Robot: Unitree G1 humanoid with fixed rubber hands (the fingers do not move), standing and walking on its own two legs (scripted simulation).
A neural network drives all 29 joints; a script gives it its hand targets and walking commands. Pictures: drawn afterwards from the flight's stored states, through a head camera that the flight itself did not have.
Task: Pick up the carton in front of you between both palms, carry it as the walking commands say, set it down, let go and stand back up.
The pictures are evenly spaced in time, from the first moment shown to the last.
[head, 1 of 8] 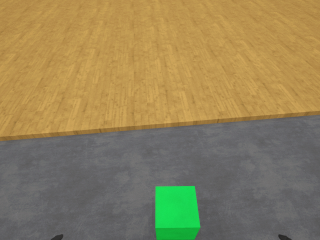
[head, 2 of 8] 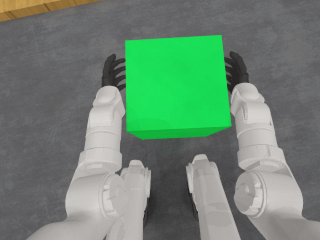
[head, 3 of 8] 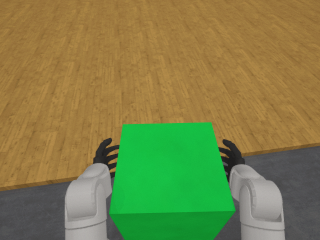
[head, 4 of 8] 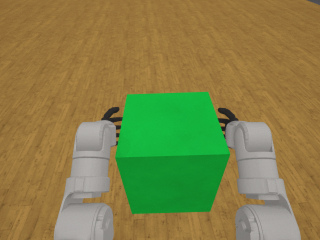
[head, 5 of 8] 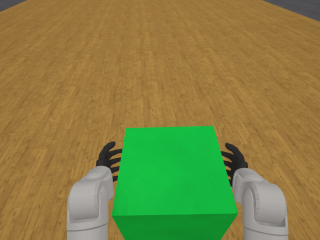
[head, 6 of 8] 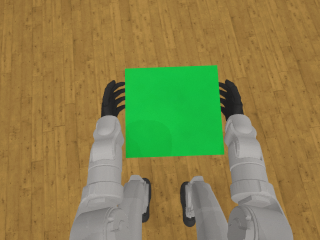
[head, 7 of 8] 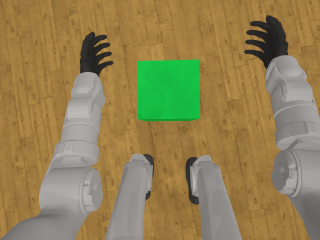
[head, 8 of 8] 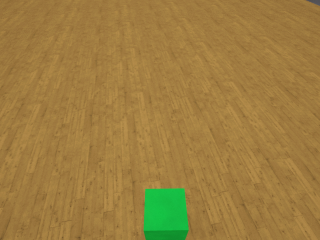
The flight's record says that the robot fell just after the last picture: no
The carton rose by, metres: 0.80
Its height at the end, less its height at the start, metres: +0.05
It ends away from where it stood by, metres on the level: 2.88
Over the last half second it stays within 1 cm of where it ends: yes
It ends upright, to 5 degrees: yes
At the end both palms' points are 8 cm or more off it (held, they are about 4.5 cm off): yes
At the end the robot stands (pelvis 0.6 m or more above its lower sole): yes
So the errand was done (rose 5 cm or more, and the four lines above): yes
